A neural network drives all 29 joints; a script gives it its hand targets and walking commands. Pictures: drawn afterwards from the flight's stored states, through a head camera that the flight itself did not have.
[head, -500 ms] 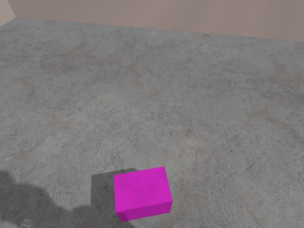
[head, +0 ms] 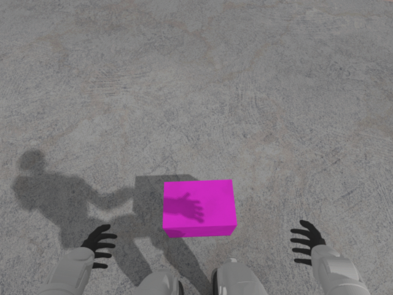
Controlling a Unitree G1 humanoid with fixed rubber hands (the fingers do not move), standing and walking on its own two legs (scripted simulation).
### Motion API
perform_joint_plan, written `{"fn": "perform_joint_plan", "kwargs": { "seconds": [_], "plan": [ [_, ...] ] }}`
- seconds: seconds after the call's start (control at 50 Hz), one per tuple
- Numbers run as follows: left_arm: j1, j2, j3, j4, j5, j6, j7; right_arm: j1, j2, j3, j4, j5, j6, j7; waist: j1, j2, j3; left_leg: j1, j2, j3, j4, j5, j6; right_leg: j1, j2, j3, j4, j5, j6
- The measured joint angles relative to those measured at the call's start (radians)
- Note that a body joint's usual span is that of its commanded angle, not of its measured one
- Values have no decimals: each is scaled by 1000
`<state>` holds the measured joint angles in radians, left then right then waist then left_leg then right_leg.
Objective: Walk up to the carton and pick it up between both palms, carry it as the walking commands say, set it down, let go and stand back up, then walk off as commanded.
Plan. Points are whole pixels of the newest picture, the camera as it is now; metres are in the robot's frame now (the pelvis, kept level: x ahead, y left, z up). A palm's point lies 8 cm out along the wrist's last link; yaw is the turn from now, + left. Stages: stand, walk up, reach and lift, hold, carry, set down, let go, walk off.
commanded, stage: reach and lift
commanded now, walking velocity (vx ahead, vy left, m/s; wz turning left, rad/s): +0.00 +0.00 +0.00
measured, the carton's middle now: (199, 210) +0.42 -0.02 -0.62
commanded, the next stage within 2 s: none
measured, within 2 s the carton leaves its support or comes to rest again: neither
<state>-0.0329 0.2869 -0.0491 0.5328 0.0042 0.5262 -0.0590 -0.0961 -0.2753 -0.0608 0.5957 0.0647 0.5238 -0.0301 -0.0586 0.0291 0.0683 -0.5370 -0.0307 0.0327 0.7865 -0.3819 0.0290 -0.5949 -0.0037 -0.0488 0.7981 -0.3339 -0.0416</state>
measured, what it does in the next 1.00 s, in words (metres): lowers itself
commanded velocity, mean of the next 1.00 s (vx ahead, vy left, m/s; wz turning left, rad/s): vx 0.00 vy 0.00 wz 0.00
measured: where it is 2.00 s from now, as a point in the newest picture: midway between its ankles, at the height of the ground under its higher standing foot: outside the picture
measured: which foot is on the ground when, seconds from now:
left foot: down 0.00-1.00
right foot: down 0.00-1.00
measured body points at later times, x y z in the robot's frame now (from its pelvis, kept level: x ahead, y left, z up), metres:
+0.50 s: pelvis -0.06 +0.01 -0.05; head +0.10 -0.02 +0.37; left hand +0.27 +0.22 -0.14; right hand +0.18 -0.26 -0.17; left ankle +0.01 +0.10 -0.71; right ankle +0.04 -0.10 -0.71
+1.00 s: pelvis -0.05 -0.01 -0.08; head +0.20 -0.02 +0.29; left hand +0.39 +0.23 -0.19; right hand +0.36 -0.26 -0.20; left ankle +0.01 +0.10 -0.71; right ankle +0.04 -0.10 -0.71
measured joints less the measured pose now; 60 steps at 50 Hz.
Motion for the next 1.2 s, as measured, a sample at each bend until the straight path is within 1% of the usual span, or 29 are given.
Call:
{"fn": "perform_joint_plan", "kwargs": {
  "seconds": [0.06, 0.12, 0.2, 0.24, 0.26, 0.32, 0.38, 0.42, 0.48, 0.52, 0.62, 0.68, 0.74, 0.8, 0.86, 0.92, 0.96, 1.02, 1.06, 1.08, 1.12, 1.16, 1.2],
  "plan": [
    [62, 25, 4, -11, 32, -14, -19, 41, 62, -15, 5, -10, -16, 17, -3, -15, -35, -20, 4, -32, -22, 15, -9, 1, 7, -26, -47, 16, -5],
    [94, 23, 16, -6, 53, -66, -25, 89, 110, -44, 15, -14, -69, 36, 1, -20, -52, -75, 10, -50, 16, 4, -9, -38, 13, -41, -37, 16, -4],
    [78, -14, 50, 5, 57, -160, -13, 118, 142, -96, 8, -39, -171, 64, -1, -11, -68, -201, 8, -50, 118, -26, -3, -157, 11, -40, 52, -7, 3],
    [47, -37, 60, 2, 51, -176, 1, 111, 133, -113, 5, -43, -201, 80, -2, 1, -83, -271, 8, -43, 171, -38, 6, -229, 12, -30, 101, -9, -3],
    [29, -49, 66, -6, 48, -177, 10, 105, 126, -121, 1, -49, -207, 87, -2, 9, -88, -301, 8, -38, 193, -43, 3, -261, 11, -24, 123, -13, 2],
    [-39, -72, 76, -37, 32, -173, 42, 64, 89, -126, -25, -55, -204, 103, -12, 29, -67, -352, 7, -17, 243, -48, 19, -317, 9, -5, 172, -2, 22],
    [-125, -75, 93, -35, 15, -160, 60, 15, 46, -114, -54, -53, -183, 111, -16, 30, -47, -382, 6, 12, 265, -42, 25, -364, 9, 24, 214, -7, 24],
    [-184, -68, 105, -25, 6, -144, 65, -23, 19, -103, -66, -52, -162, 114, -14, 25, -33, -391, 5, 28, 271, -35, 26, -384, 8, 39, 233, -5, 25],
    [-260, -52, 133, 11, -11, -118, 59, -81, -15, -66, -77, -10, -127, 121, -10, 16, -10, -397, 6, 44, 278, -29, 22, -402, 8, 53, 254, 0, 22],
    [-310, -37, 148, 52, -27, -113, 48, -133, -26, -53, -68, 7, -117, 119, -6, 13, 9, -402, 7, 45, 283, -25, 19, -409, 8, 53, 264, 2, 18],
    [-420, 12, 190, 122, -48, -134, 11, -290, -18, -52, -27, 45, -116, 89, 4, 8, 68, -435, 14, 28, 304, -16, 3, -438, 12, 36, 280, 9, 2],
    [-494, 52, 202, 161, -59, -154, -12, -388, -2, -70, -3, 36, -121, 61, 7, -2, 90, -472, 15, 15, 315, -10, -7, -470, 13, 22, 288, 13, -7],
    [-561, 83, 206, 203, -64, -180, -30, -470, 2, -89, 45, 36, -136, 38, 12, -13, 83, -524, 14, 0, 331, -9, -17, -517, 10, 7, 303, 8, -16],
    [-596, 94, 211, 206, -72, -221, -41, -521, 6, -113, 75, 32, -171, 30, 8, -13, 67, -577, 8, -19, 342, -10, -23, -562, 5, -10, 312, 2, -25],
    [-644, 99, 221, 254, -83, -263, -48, -571, 9, -131, 123, 32, -210, 26, 3, -11, 41, -635, 6, -31, 357, -16, -28, -614, 3, -21, 323, -6, -28],
    [-678, 100, 233, 264, -82, -297, -43, -607, 17, -159, 142, 28, -253, 27, -6, -11, 18, -689, 2, -38, 364, -15, -23, -666, 3, -24, 331, -11, -30],
    [-710, 100, 241, 286, -86, -320, -35, -631, 14, -173, 169, 28, -278, 33, -11, -13, -2, -728, -1, -40, 365, -16, -28, -705, 1, -23, 333, -11, -29],
    [-750, 96, 247, 292, -97, -339, -22, -659, -3, -194, 191, 41, -306, 43, -10, -10, -29, -784, -4, -39, 362, -12, -28, -763, 2, -16, 331, -7, -26],
    [-772, 92, 257, 279, -108, -357, -16, -672, -15, -206, 183, 45, -329, 52, -9, -9, -40, -814, -8, -36, 357, -7, -26, -795, 4, -6, 330, -3, -21],
    [-785, 88, 264, 273, -113, -366, -13, -681, -22, -213, 179, 48, -341, 58, -5, -8, -45, -827, -9, -37, 350, 30, -28, -810, 6, -2, 330, 0, -18],
    [-817, 87, 267, 276, -123, -380, -4, -711, -41, -222, 183, 44, -359, 68, 0, -10, -55, -854, -13, -33, 351, 17, -27, -840, 8, 9, 330, 5, -14],
    [-864, 87, 268, 311, -132, -381, 2, -760, -67, -223, 213, 43, -365, 79, 5, -11, -68, -881, -16, -29, 349, 6, -24, -870, 8, 17, 329, 12, -11],
    [-895, 80, 282, 325, -120, -379, 1, -796, -90, -220, 214, 39, -364, 85, 17, -9, -78, -906, -15, -24, 347, 9, -21, -895, 10, 24, 324, 19, -8]
  ]
}}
